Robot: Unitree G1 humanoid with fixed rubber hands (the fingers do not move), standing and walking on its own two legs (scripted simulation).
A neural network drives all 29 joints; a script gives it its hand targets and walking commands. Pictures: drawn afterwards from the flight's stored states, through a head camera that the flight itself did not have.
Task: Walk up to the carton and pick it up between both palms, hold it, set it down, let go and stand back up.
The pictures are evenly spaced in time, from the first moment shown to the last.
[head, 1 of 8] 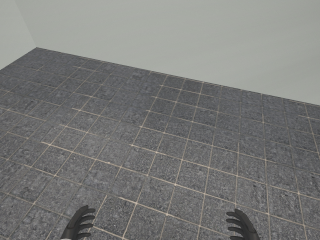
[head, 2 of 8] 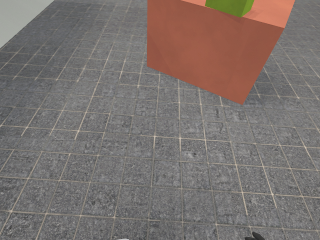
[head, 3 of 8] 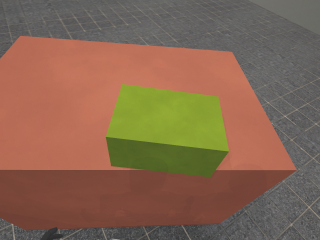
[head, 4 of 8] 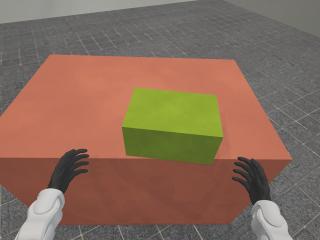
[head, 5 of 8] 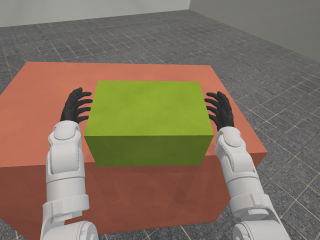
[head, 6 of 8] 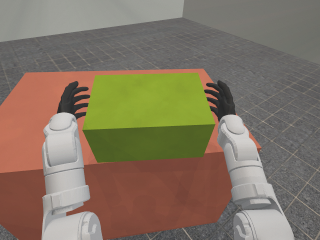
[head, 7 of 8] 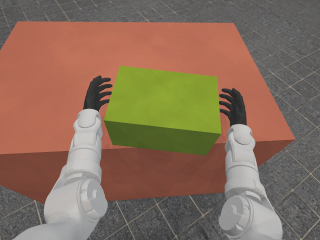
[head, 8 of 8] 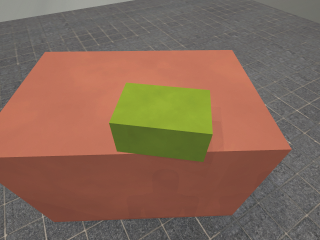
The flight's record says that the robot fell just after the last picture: no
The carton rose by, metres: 0.16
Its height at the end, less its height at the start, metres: +0.00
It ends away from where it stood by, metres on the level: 0.02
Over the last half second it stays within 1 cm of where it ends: yes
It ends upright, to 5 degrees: yes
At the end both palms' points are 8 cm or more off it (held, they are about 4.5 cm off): yes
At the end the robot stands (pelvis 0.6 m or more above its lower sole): yes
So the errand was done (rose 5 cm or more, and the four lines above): yes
